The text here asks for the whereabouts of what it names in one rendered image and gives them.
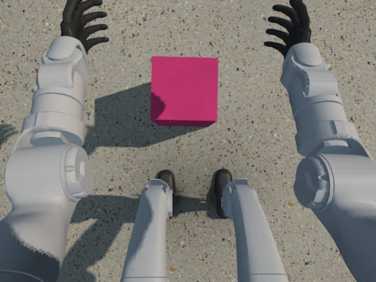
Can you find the robot left thigh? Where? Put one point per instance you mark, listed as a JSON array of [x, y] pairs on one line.
[[146, 255]]

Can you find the robot left upper arm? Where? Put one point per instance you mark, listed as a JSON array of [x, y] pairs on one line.
[[44, 184]]

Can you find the robot right hand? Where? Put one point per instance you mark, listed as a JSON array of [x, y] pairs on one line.
[[298, 28]]

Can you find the right robot forearm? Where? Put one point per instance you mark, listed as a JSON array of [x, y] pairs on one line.
[[316, 104]]

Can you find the robot right upper arm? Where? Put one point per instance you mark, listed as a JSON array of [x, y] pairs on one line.
[[341, 191]]

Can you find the carton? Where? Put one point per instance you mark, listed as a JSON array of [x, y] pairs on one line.
[[184, 91]]

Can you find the robot left hand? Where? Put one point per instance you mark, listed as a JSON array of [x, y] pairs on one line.
[[74, 22]]

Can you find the right robot shin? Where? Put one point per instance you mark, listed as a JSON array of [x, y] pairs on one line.
[[236, 181]]

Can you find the left robot forearm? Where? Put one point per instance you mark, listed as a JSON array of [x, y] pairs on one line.
[[58, 98]]

